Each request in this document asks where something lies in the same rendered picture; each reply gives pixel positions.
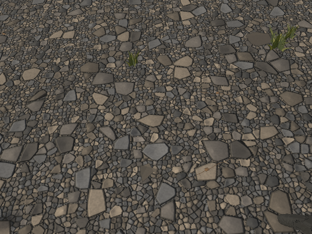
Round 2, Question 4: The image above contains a robot right hand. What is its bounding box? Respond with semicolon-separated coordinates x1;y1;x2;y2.
277;214;312;234

